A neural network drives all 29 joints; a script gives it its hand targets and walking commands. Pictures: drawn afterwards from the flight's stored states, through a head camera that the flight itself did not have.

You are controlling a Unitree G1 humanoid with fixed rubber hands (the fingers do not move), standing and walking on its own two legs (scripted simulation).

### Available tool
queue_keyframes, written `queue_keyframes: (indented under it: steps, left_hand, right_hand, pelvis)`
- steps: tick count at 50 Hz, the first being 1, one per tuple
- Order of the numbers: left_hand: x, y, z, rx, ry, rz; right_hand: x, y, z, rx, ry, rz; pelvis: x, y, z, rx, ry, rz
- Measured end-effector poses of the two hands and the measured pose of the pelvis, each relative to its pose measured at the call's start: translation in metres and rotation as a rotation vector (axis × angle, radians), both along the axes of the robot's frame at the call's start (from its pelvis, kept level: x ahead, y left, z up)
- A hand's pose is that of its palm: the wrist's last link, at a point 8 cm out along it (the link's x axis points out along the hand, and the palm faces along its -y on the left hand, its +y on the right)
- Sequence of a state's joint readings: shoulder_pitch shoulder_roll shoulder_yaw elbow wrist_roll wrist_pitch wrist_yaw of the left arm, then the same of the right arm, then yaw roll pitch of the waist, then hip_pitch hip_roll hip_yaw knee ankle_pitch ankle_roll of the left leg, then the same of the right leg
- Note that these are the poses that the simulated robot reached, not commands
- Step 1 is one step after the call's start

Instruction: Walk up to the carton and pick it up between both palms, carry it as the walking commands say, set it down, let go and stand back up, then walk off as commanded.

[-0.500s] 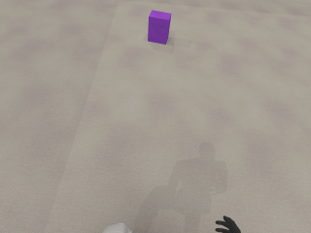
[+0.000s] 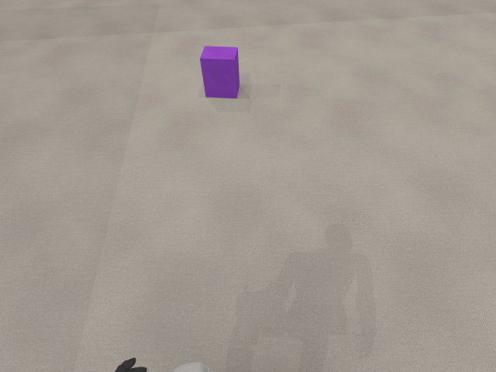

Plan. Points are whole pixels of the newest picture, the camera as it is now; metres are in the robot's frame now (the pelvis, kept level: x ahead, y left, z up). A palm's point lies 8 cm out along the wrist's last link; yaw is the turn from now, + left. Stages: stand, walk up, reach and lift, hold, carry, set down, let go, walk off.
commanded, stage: walk up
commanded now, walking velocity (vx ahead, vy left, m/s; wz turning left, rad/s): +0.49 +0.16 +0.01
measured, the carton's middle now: (221, 73) +1.92 +0.15 -0.62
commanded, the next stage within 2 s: none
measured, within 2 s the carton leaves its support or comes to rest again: neither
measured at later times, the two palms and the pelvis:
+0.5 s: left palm (103, 282) +0.31 +0.29 -0.12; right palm (342, 306) +0.25 -0.18 -0.12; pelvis +0.24 +0.05 +0.02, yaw +0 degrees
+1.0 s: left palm (141, 223) +0.45 +0.25 -0.13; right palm (323, 163) +0.62 -0.21 -0.12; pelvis +0.51 +0.03 +0.01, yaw +1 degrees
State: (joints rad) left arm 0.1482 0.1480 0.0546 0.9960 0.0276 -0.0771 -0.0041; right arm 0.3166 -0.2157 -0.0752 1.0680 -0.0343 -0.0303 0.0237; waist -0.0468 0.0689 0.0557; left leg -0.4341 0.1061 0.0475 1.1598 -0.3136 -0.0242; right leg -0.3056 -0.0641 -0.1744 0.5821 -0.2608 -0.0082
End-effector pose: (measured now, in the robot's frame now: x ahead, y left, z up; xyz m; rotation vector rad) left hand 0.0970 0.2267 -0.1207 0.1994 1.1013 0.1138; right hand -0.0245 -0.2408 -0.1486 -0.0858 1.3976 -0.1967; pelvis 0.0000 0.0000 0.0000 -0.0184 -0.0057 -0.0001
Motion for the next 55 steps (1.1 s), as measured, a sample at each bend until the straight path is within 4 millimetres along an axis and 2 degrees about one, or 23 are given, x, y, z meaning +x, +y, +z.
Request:
queue_keyframes:
  steps: [4,8,11,13,14,17,24,28,31,33,35,37,39,42,45,48,51,55]
  left_hand:
    - [-0.035,0.007,-0.006,-0.015,0.158,0.088]
    - [-0.058,0.018,-0.014,-0.049,0.293,0.169]
    - [-0.061,0.029,-0.027,-0.082,0.374,0.208]
    - [-0.049,0.037,-0.034,-0.093,0.407,0.207]
    - [-0.038,0.041,-0.034,-0.092,0.409,0.198]
    - [0.018,0.054,-0.030,-0.083,0.343,0.159]
    - [0.188,0.066,-0.005,-0.041,0.124,0.049]
    - [0.286,0.056,0.009,-0.023,0.014,-0.015]
    - [0.355,0.041,0.015,0.002,-0.050,-0.066]
    - [0.396,0.030,0.013,0.017,-0.099,-0.080]
    - [0.424,0.020,0.011,0.025,-0.136,-0.073]
    - [0.432,0.016,0.009,0.025,-0.125,-0.049]
    - [0.426,0.015,0.004,0.028,-0.062,-0.016]
    - [0.404,0.013,-0.002,0.014,0.067,0.046]
    - [0.380,0.011,-0.006,-0.013,0.189,0.112]
    - [0.360,0.014,-0.006,-0.032,0.297,0.179]
    - [0.348,0.022,-0.006,-0.049,0.391,0.248]
    - [0.353,0.040,-0.017,-0.080,0.507,0.293]
  right_hand:
    - [0.103,0.004,0.013,-0.006,-0.143,0.070]
    - [0.199,0.020,0.029,-0.020,-0.250,0.161]
    - [0.262,0.037,0.035,-0.049,-0.320,0.215]
    - [0.290,0.046,0.037,-0.070,-0.358,0.223]
    - [0.298,0.050,0.038,-0.077,-0.365,0.220]
    - [0.302,0.056,0.038,-0.079,-0.324,0.188]
    - [0.275,0.065,0.032,-0.029,-0.135,0.058]
    - [0.260,0.062,0.023,0.002,-0.005,-0.013]
    - [0.258,0.055,0.013,0.027,0.084,-0.069]
    - [0.264,0.049,0.002,0.042,0.139,-0.092]
    - [0.280,0.041,-0.004,0.050,0.182,-0.082]
    - [0.313,0.031,-0.006,0.045,0.175,-0.057]
    - [0.358,0.020,-0.006,0.032,0.123,-0.026]
    - [0.436,0.011,-0.002,0.013,0.013,0.019]
    - [0.516,0.010,0.008,-0.001,-0.091,0.071]
    - [0.593,0.019,0.019,-0.008,-0.171,0.137]
    - [0.669,0.039,0.025,-0.009,-0.236,0.213]
    - [0.764,0.076,0.027,-0.018,-0.342,0.280]
  pelvis:
    - [0.036,0.005,0.007,-0.008,0.004,-0.001]
    - [0.075,0.016,0.007,-0.022,0.006,0.011]
    - [0.108,0.031,-0.001,-0.026,0.007,0.013]
    - [0.128,0.039,-0.006,-0.008,0.011,-0.002]
    - [0.137,0.042,-0.006,-0.006,0.014,-0.005]
    - [0.163,0.048,0.001,0.001,0.021,-0.004]
    - [0.232,0.050,0.016,0.017,0.021,-0.004]
    - [0.275,0.042,0.015,0.034,0.014,-0.008]
    - [0.312,0.032,0.007,0.048,0.013,-0.014]
    - [0.339,0.022,-0.003,0.052,0.013,-0.004]
    - [0.360,0.014,-0.009,0.037,0.012,0.011]
    - [0.378,0.010,-0.008,0.035,0.018,0.016]
    - [0.397,0.009,-0.005,0.029,0.020,0.014]
    - [0.426,0.010,0.001,0.014,0.020,0.010]
    - [0.457,0.013,0.006,0.012,0.019,0.011]
    - [0.490,0.021,0.009,0.009,0.022,0.017]
    - [0.524,0.034,0.008,0.001,0.027,0.019]
    - [0.576,0.058,-0.006,-0.006,0.033,0.013]
